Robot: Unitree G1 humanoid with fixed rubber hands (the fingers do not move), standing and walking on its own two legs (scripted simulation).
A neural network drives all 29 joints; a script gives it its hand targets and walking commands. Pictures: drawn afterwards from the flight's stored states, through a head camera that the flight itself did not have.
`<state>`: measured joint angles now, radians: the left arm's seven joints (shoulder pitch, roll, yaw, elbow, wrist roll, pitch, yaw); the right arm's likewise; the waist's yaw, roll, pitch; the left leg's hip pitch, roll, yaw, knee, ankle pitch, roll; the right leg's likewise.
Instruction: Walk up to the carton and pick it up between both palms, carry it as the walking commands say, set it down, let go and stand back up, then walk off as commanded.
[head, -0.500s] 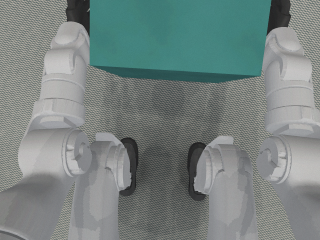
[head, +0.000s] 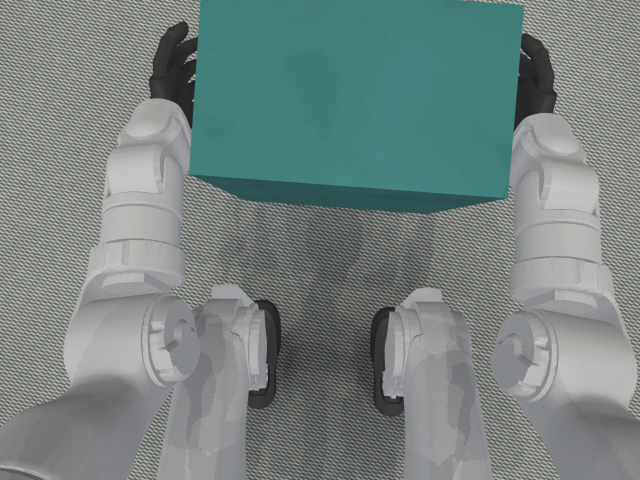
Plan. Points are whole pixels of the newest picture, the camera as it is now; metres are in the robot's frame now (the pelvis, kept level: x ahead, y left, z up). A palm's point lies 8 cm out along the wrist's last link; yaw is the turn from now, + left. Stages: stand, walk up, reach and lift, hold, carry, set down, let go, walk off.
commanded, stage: reach and lift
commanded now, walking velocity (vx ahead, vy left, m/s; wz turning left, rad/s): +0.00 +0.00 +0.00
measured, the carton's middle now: (346, 130) +0.51 -0.02 -0.16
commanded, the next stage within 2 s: none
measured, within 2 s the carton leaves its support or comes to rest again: neither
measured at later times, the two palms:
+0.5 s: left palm (132, 89) +0.50 +0.17 -0.02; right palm (578, 105) +0.49 -0.21 -0.01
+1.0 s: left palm (69, 75) +0.48 +0.17 +0.06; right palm out of the picture +0.47 -0.21 +0.06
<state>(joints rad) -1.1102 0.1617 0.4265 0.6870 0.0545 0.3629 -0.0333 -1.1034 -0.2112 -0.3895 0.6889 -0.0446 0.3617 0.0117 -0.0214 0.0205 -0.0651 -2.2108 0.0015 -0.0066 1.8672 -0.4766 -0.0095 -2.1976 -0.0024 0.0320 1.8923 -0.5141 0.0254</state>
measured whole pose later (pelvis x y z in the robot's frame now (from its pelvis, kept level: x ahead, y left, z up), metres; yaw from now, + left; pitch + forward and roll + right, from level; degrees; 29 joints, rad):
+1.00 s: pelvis +0.02 +0.00 +0.12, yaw +0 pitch +42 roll +1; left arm -0.84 0.06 0.47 0.58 0.15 0.41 -0.10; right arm -0.84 -0.09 -0.43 0.58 -0.14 0.41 0.07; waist -0.02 0.01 -0.22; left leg -1.79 -0.01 -0.01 1.47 -0.42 -0.01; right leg -1.78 -0.01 0.03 1.49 -0.46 0.02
